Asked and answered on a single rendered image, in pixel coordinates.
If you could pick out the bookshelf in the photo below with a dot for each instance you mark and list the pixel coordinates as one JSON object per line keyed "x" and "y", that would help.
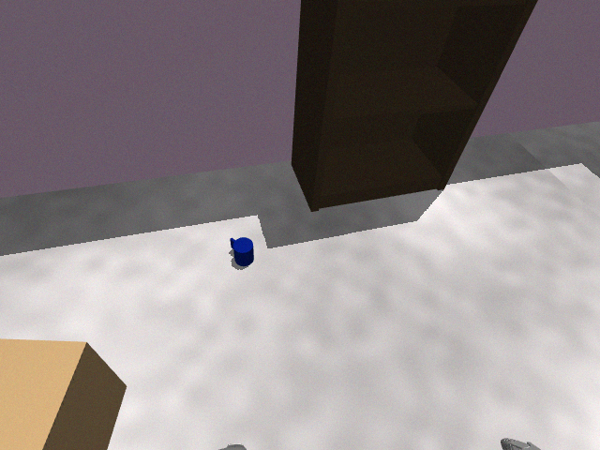
{"x": 388, "y": 92}

